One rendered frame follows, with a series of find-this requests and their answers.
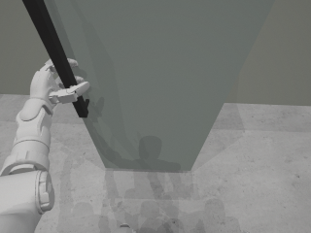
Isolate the robot left forearm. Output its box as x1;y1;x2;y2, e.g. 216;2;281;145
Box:
0;98;53;177

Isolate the handle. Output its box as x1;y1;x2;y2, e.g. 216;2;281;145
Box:
22;0;89;118

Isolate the left robot upper arm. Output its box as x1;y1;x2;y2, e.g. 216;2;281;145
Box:
0;170;55;233

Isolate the left robot shin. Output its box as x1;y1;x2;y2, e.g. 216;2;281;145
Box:
120;223;130;228

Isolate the left robot hand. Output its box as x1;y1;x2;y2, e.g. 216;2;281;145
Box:
29;58;90;109

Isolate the fridge door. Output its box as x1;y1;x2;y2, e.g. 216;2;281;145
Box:
44;0;275;171

